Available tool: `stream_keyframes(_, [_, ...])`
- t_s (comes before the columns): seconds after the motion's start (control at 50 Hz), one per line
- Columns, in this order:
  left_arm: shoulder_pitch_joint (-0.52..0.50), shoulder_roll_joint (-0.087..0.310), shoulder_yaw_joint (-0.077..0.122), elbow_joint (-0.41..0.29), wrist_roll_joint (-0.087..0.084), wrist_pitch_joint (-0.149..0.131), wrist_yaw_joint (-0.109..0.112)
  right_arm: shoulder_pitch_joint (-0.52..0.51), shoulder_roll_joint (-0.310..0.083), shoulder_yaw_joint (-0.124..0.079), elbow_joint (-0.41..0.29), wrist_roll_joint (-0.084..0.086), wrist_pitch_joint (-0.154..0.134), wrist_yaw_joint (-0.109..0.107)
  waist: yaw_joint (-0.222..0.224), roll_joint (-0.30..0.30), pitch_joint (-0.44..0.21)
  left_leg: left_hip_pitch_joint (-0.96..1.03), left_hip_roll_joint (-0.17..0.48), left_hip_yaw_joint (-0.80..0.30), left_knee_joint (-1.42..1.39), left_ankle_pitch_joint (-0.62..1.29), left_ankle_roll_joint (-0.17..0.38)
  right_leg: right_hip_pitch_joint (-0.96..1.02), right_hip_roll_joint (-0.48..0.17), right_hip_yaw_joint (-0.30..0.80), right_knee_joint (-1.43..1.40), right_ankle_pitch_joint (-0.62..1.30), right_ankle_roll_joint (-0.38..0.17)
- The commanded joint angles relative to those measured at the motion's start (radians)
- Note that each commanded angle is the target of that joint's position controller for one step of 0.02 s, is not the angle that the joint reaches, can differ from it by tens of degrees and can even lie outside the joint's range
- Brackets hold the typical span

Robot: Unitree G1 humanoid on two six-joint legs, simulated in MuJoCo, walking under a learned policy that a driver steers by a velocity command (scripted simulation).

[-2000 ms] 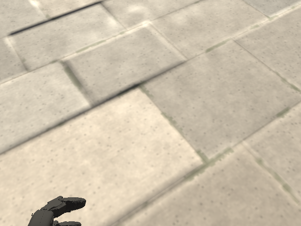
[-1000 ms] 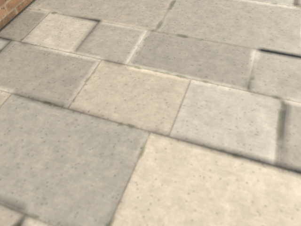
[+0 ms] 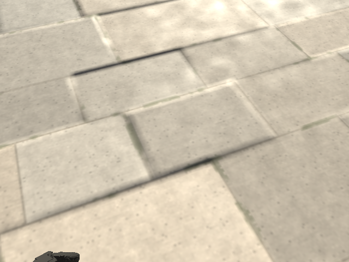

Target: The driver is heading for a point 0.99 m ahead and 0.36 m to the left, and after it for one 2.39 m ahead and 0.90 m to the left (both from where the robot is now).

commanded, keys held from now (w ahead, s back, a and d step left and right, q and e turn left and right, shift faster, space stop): q+shift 0.32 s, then w+q+shift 0.42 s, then w+e+shift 0.26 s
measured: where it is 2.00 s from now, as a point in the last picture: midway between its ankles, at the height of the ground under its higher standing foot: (16, 161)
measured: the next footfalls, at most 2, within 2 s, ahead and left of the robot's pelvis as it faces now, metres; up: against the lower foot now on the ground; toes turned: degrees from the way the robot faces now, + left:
left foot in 0.78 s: +0.19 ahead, +0.31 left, +0.00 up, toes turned +44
right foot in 1.26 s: +0.56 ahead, +0.51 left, +0.00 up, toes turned +23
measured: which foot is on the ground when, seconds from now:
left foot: down 0.00-0.24, up 0.26-0.76, down 0.78-1.00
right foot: down 0.00-0.76, up 0.78-1.00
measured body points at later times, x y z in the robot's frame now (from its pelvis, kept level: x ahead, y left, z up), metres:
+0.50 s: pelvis +0.03 +0.01 +0.01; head +0.06 +0.01 +0.46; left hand +0.00 +0.31 -0.08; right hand +0.31 -0.18 -0.07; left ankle -0.01 +0.17 -0.65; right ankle -0.01 -0.11 -0.73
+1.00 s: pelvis +0.23 +0.29 +0.00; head +0.23 +0.31 +0.45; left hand +0.12 +0.54 -0.13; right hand +0.45 +0.12 -0.11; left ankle +0.16 +0.29 -0.73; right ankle +0.36 +0.17 -0.63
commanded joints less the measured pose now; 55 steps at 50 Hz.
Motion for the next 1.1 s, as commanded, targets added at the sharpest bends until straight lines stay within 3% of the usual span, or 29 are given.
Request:
stream_keyframes(0.02, [0.109, 0.153, 0.045, -0.030, 0.016, -0.026, 0.009, -0.154, -0.183, -0.034, -0.127, 0.008, -0.018, 0.001, 0.121, 0.175, -0.025, -0.017, 0.186, -0.285, -0.181, 0.213, 0.174, 0.059, -0.068, -0.057, -0.039, -0.033, 0.039])
stream_keyframes(0.04, [0.053, 0.172, 0.055, -0.041, 0.002, -0.025, 0.017, -0.124, -0.178, -0.034, -0.123, 0.014, -0.016, 0.001, 0.088, 0.184, -0.015, -0.022, 0.184, -0.324, -0.201, 0.157, 0.174, 0.057, -0.065, -0.077, -0.015, -0.028, 0.041])
stream_keyframes(0.12, [0.021, 0.104, 0.057, -0.059, -0.019, -0.026, 0.018, -0.038, -0.204, -0.055, -0.123, 0.035, -0.002, -0.022, 0.046, 0.215, -0.062, 0.102, 0.191, -0.440, -0.159, 0.253, 0.214, -0.037, -0.032, -0.110, 0.034, -0.113, 0.042])
stream_keyframes(0.18, [0.060, 0.075, 0.062, -0.037, -0.033, -0.045, 0.004, -0.055, -0.195, -0.068, -0.142, 0.046, 0.023, -0.036, 0.054, 0.193, -0.125, 0.166, 0.174, -0.465, -0.105, 0.389, 0.208, -0.029, -0.035, -0.099, -0.039, -0.116, 0.046])
stream_keyframes(0.22, [0.132, 0.098, 0.077, -0.002, -0.037, -0.049, -0.003, -0.113, -0.169, -0.067, -0.173, 0.058, 0.046, -0.042, 0.082, 0.146, -0.164, 0.046, 0.103, -0.400, -0.028, 0.306, 0.143, 0.160, -0.106, -0.078, -0.196, 0.078, 0.026])
stream_keyframes(0.24, [0.112, 0.171, 0.095, -0.003, -0.019, -0.041, -0.001, -0.104, -0.131, -0.056, -0.195, 0.058, 0.051, -0.041, 0.048, -0.033, -0.127, -0.143, 0.004, -0.262, 0.111, 0.097, 0.078, 0.246, -0.250, 0.074, -0.241, 0.224, -0.053])
stream_keyframes(0.26, [0.077, 0.199, 0.103, -0.010, 0.007, -0.040, -0.003, -0.046, -0.135, -0.057, -0.195, 0.049, 0.045, -0.035, 0.018, -0.255, -0.092, -0.302, -0.092, -0.103, 0.276, -0.305, 0.013, 0.276, -0.451, 0.260, -0.273, 0.509, -0.187])
stream_keyframes(0.28, [0.051, 0.149, 0.088, -0.033, 0.010, -0.045, 0.003, -0.003, -0.196, -0.079, -0.170, 0.029, 0.040, -0.028, 0.013, -0.167, -0.097, -0.335, -0.018, -0.098, 0.503, -0.376, -0.029, 0.270, -0.536, 0.255, -0.250, 0.659, -0.250])
stream_keyframes(0.3, [0.024, 0.118, 0.078, -0.042, 0.003, -0.045, 0.013, 0.009, -0.213, -0.090, -0.148, 0.037, 0.044, -0.021, 0.000, -0.078, -0.092, -0.332, 0.008, -0.082, 0.594, -0.332, -0.045, 0.253, -0.499, 0.164, -0.235, 0.659, -0.230])
stream_keyframes(0.32, [-0.008, 0.118, 0.077, -0.043, -0.010, -0.044, 0.022, 0.012, -0.190, -0.087, -0.137, 0.041, 0.052, -0.020, -0.011, -0.042, -0.066, -0.352, 0.029, -0.063, 0.627, -0.262, -0.061, 0.248, -0.437, 0.073, -0.223, 0.621, -0.192])
stream_keyframes(0.36, [0.091, 0.142, 0.082, -0.013, -0.028, -0.049, 0.036, -0.060, -0.131, -0.057, -0.161, 0.052, 0.056, -0.004, 0.066, -0.071, -0.051, -0.474, 0.087, -0.014, 0.625, -0.101, -0.065, 0.324, -0.395, 0.011, -0.319, 0.203, -0.162])
stream_keyframes(0.4, [0.170, 0.170, 0.087, 0.003, -0.027, -0.060, 0.037, -0.134, -0.131, -0.046, -0.203, 0.060, 0.047, 0.013, 0.123, -0.108, -0.017, -0.552, 0.104, 0.024, 0.602, -0.065, -0.060, 0.365, -0.406, 0.037, -0.410, -0.130, -0.156])
stream_keyframes(0.54, [0.256, 0.204, 0.093, 0.055, -0.020, -0.103, 0.014, -0.193, -0.102, -0.025, -0.244, 0.058, 0.002, 0.034, 0.149, -0.081, 0.068, -0.646, 0.156, 0.035, 0.499, 0.038, -0.028, 0.445, -0.446, -0.128, -0.477, -0.102, -0.116])
stream_keyframes(0.56, [0.333, 0.169, 0.074, 0.096, 0.027, -0.104, -0.007, -0.257, -0.109, -0.024, -0.241, -0.068, 0.048, 0.075, 0.166, -0.042, 0.085, -0.605, 0.115, 0.109, 0.492, 0.028, -0.008, 0.404, -0.439, -0.209, -0.486, -0.105, -0.091])
stream_keyframes(0.62, [0.344, 0.171, 0.070, 0.124, 0.024, -0.118, -0.009, -0.312, -0.086, -0.013, -0.263, -0.028, 0.059, 0.117, 0.157, -0.124, 0.141, -0.559, 0.137, 0.130, 0.419, 0.062, 0.044, 0.355, -0.443, -0.300, -0.503, -0.080, -0.060])
stream_keyframes(0.68, [0.377, 0.188, 0.071, 0.160, 0.024, -0.108, 0.002, -0.362, -0.078, 0.001, -0.271, -0.027, 0.053, 0.120, 0.143, -0.105, 0.162, -0.540, 0.120, 0.178, 0.338, -0.027, 0.107, 0.421, -0.459, -0.386, -0.474, 0.081, -0.054])
stream_keyframes(0.72, [0.362, 0.203, 0.068, 0.176, 0.017, -0.098, 0.008, -0.306, -0.072, 0.007, -0.251, -0.029, 0.053, 0.105, 0.081, -0.103, 0.112, -0.350, 0.042, 0.255, 0.256, -0.118, 0.166, 0.404, -0.439, -0.487, -0.340, 0.576, -0.031])
stream_keyframes(0.74, [0.369, 0.230, 0.071, 0.185, 0.013, -0.092, 0.007, -0.213, -0.089, -0.003, -0.221, -0.023, 0.049, 0.088, 0.026, -0.108, 0.031, -0.187, -0.038, 0.301, 0.259, -0.167, 0.192, 0.387, -0.443, -0.506, -0.185, 0.920, -0.032])
stream_keyframes(0.76, [0.370, 0.260, 0.072, 0.188, -0.001, -0.087, 0.005, -0.036, -0.109, -0.017, -0.171, -0.026, 0.038, 0.074, -0.064, -0.110, -0.062, 0.083, -0.095, 0.275, 0.220, -0.169, 0.220, 0.275, -0.462, -0.503, 0.036, 1.102, -0.045])
stream_keyframes(0.78, [0.334, 0.259, 0.064, 0.168, -0.004, -0.090, 0.000, 0.220, -0.158, -0.049, -0.081, -0.033, 0.030, 0.056, -0.197, -0.056, -0.181, 0.468, -0.089, 0.155, 0.127, -0.101, 0.244, 0.028, -0.434, -0.500, 0.340, 0.947, -0.024])
stream_keyframes(0.8, [0.361, 0.080, 0.020, 0.100, 0.005, -0.095, -0.028, 0.205, -0.291, -0.073, -0.058, -0.035, 0.029, 0.030, -0.100, 0.280, -0.238, 0.744, 0.222, -0.310, -0.050, -0.454, 0.260, -0.403, -0.274, -0.454, 0.703, -0.208, 0.026])
stream_keyframes(0.82, [0.263, 0.144, 0.028, 0.037, -0.004, -0.110, -0.029, 0.259, -0.347, -0.085, -0.104, -0.017, 0.029, 0.017, -0.150, 0.210, -0.413, 0.726, 0.357, -0.740, -0.276, -0.647, 0.278, -0.457, -0.191, -0.201, 0.890, -0.213, 0.028])
stream_keyframes(0.84, [0.152, 0.188, 0.040, 0.025, -0.025, -0.108, -0.026, 0.205, -0.302, -0.076, -0.072, -0.036, 0.027, 0.012, -0.142, 0.085, -0.240, 0.631, 0.350, -0.607, -0.308, -0.523, 0.242, -0.559, -0.215, -0.157, 0.921, -0.050, 0.007])
stream_keyframes(0.86, [0.200, 0.150, 0.027, 0.051, -0.035, -0.113, -0.022, 0.184, -0.247, -0.060, -0.049, -0.044, 0.013, 0.001, -0.085, 0.066, -0.108, 0.465, 0.354, -0.459, -0.293, -0.337, 0.239, -0.535, -0.243, -0.162, 0.878, 0.018, -0.006])
stream_keyframes(0.88, [0.244, 0.139, 0.022, 0.093, -0.026, -0.108, -0.027, 0.121, -0.180, -0.040, -0.042, -0.045, -0.010, 0.000, -0.023, 0.012, -0.041, 0.307, 0.299, -0.330, -0.291, -0.210, 0.209, -0.443, -0.278, -0.139, 0.802, 0.065, -0.009])
stream_keyframes(0.92, [0.353, 0.105, 0.020, 0.162, -0.017, -0.065, -0.041, 0.067, -0.114, -0.014, -0.027, -0.025, -0.048, 0.001, 0.061, 0.055, -0.001, 0.134, 0.250, -0.173, -0.355, -0.113, 0.144, -0.303, -0.291, -0.094, 0.728, 0.108, 0.005])
stream_keyframes(0.98, [0.310, 0.073, 0.027, 0.198, -0.030, -0.032, -0.059, 0.103, -0.089, -0.007, 0.025, -0.013, -0.087, 0.012, 0.068, 0.038, 0.095, 0.120, 0.183, 0.017, -0.414, 0.091, 0.049, -0.389, -0.258, -0.084, 0.672, 0.192, -0.001])
stream_keyframes(1.04, [0.156, 0.051, 0.019, 0.166, -0.042, -0.040, -0.066, 0.156, -0.058, 0.004, 0.060, -0.011, -0.106, 0.024, 0.033, 0.071, 0.154, 0.133, 0.117, 0.195, -0.452, 0.402, -0.004, -0.433, -0.203, -0.165, 0.509, 0.323, -0.028])
stream_keyframes(1.1, [0.050, 0.039, 0.004, 0.133, -0.034, -0.056, -0.078, 0.215, -0.044, 0.023, 0.098, -0.008, -0.109, 0.006, 0.018, 0.054, 0.144, 0.259, 0.119, 0.279, -0.450, 0.753, -0.018, -0.470, -0.161, -0.283, 0.375, 0.385, -0.060])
